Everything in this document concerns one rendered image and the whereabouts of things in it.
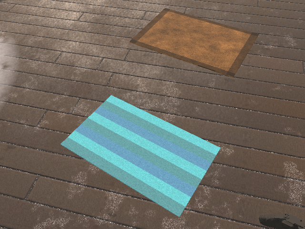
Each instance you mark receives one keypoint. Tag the right robot hand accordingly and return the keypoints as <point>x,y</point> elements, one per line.
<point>277,221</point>

